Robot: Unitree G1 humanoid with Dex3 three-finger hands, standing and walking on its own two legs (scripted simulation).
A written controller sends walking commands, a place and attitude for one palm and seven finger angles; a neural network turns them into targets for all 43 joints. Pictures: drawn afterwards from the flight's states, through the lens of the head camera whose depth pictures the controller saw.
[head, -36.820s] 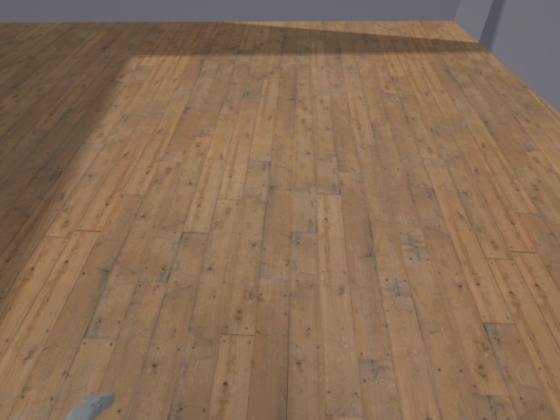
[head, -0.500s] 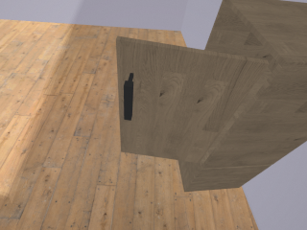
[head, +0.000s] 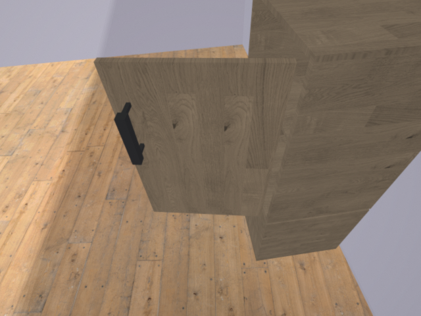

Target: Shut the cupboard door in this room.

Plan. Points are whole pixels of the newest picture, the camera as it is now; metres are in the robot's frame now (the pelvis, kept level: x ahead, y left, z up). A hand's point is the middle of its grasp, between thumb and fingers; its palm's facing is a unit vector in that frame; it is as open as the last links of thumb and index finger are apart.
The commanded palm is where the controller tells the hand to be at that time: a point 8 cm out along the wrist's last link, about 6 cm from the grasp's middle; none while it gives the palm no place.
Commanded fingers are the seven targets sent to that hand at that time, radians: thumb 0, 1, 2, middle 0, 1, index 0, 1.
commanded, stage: come to a stop and stand still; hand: left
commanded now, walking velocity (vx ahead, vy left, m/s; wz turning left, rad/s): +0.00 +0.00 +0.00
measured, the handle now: (132, 134) +0.50 +0.20 +0.06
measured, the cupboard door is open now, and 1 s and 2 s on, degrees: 78 78 78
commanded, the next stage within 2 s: look again from close up in 1.02 s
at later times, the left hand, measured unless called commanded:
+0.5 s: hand out of the picture -0.03 +0.15 -0.17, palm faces +0.06 -0.98 -0.16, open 7.3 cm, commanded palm none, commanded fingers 0.00 0.90 0.90 -0.20 -0.30 -0.20 -0.30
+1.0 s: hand out of the picture +0.02 +0.18 -0.17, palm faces +0.04 -0.98 -0.19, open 7.3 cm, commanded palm none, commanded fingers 0.00 0.90 0.90 -0.20 -0.30 -0.20 -0.30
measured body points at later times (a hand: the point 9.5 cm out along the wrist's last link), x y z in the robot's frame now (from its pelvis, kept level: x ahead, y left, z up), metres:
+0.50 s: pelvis +0.01 -0.01 +0.00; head +0.04 -0.01 +0.45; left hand -0.03 +0.20 -0.16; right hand +0.01 -0.22 -0.16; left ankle -0.01 +0.13 -0.74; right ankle -0.01 -0.08 -0.74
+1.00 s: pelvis +0.02 +0.01 +0.00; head +0.04 +0.01 +0.45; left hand +0.02 +0.23 -0.16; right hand +0.00 -0.19 -0.16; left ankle -0.01 +0.13 -0.74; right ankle -0.01 -0.08 -0.74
